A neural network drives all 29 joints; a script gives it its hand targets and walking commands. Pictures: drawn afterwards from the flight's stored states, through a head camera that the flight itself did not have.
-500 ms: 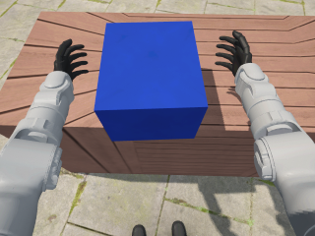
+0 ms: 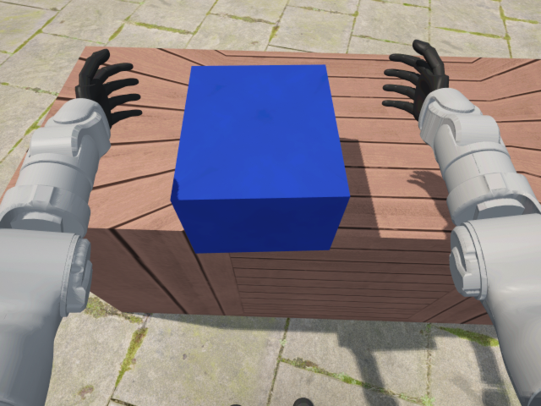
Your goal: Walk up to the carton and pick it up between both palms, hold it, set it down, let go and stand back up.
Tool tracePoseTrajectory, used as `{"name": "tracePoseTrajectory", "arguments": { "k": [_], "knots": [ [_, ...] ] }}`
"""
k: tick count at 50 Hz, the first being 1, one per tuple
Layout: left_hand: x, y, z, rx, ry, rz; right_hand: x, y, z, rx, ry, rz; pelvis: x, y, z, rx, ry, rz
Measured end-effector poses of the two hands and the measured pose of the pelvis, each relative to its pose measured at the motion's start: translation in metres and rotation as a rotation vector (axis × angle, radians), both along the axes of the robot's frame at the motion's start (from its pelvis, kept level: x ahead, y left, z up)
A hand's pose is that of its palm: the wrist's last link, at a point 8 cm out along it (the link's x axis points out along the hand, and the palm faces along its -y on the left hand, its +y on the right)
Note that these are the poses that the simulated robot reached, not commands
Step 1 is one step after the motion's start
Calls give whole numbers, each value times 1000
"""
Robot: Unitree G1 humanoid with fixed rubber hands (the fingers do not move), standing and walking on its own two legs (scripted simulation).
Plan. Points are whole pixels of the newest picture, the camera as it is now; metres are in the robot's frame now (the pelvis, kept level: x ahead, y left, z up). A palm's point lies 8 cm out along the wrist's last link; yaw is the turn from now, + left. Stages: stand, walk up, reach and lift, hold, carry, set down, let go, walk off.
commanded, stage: set down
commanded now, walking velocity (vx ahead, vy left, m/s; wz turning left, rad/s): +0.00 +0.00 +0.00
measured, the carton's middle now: (260, 158) +0.52 -0.01 -0.01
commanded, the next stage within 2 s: let go in 1.52 s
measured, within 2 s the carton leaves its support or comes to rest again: neither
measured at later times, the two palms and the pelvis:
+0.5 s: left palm (101, 163) +0.43 +0.21 +0.11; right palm (426, 150) +0.42 -0.24 +0.11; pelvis +0.02 +0.00 +0.01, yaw +0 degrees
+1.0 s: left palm (109, 239) +0.35 +0.21 +0.04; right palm (426, 224) +0.34 -0.24 +0.04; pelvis +0.00 +0.01 +0.00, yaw +0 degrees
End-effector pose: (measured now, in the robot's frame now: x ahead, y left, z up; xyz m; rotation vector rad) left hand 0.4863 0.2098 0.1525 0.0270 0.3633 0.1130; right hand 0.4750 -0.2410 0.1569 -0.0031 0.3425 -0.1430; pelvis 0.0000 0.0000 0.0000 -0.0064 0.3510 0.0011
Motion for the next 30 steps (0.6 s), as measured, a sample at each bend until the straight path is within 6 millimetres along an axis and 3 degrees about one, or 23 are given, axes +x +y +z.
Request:
{"name": "tracePoseTrajectory", "arguments": {
  "k": [10,16,30],
  "knots": [
    [-15,-1,-24,-4,17,-14,-8,2,-24,0,2,13,10,-3,3,3,-37,-2],
    [-24,-3,-27,-3,-29,-34,-19,1,-31,-8,-34,18,15,-3,5,4,-61,2],
    [-75,3,-62,16,-32,-63,-72,-2,-69,7,-35,18,13,2,7,2,-169,-3]
  ]
}}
